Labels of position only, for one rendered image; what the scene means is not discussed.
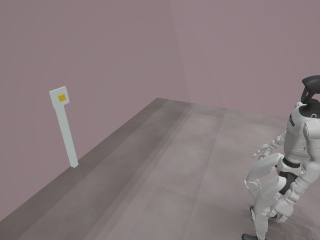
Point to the robot left thigh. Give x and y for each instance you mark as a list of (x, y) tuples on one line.
[(270, 192)]

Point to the robot thigh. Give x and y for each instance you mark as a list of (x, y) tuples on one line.
[(270, 192), (262, 168)]

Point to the robot left forearm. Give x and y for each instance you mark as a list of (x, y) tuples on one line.
[(301, 183)]

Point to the right robot hand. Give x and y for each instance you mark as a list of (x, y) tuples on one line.
[(266, 151)]

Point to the left robot hand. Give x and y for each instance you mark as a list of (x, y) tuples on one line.
[(282, 207)]

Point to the robot right upper arm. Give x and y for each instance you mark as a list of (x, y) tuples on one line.
[(298, 104)]

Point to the robot right forearm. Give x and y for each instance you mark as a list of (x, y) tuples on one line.
[(278, 141)]

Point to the panel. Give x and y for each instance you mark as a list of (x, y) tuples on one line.
[(63, 122)]

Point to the button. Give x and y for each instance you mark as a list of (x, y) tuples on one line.
[(61, 97)]

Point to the robot right thigh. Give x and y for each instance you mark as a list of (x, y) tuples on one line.
[(262, 168)]

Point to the robot left upper arm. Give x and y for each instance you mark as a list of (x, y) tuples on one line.
[(311, 132)]

